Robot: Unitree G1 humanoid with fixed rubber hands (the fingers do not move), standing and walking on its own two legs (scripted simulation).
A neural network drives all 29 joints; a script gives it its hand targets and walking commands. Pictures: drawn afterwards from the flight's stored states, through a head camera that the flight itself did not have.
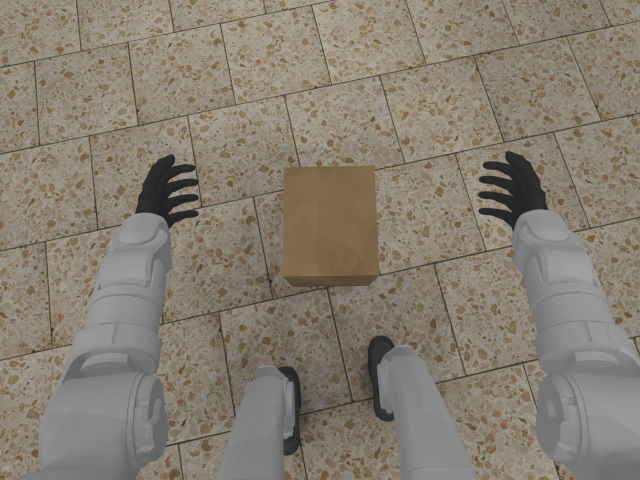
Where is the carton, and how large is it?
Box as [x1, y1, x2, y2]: [283, 166, 379, 286]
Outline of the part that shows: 284,167 283,276 292,286 368,285 379,274 374,166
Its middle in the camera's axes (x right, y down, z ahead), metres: +0.02 -0.01 +0.97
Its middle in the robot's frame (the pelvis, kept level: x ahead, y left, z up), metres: +0.51 -0.02 -0.57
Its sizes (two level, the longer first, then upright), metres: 0.249 0.206 0.237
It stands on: the floor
